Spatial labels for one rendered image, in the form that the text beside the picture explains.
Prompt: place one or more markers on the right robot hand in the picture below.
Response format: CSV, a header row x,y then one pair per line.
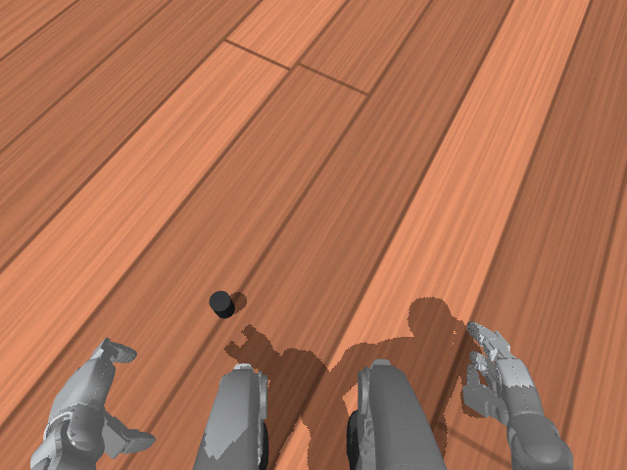
x,y
511,390

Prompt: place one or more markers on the left robot hand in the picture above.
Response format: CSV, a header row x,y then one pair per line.
x,y
89,386

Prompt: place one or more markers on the right robot arm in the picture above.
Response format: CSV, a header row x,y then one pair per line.
x,y
535,444

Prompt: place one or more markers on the left robot arm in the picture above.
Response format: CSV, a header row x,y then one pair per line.
x,y
72,440

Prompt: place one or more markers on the can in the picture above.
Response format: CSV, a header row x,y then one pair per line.
x,y
222,304

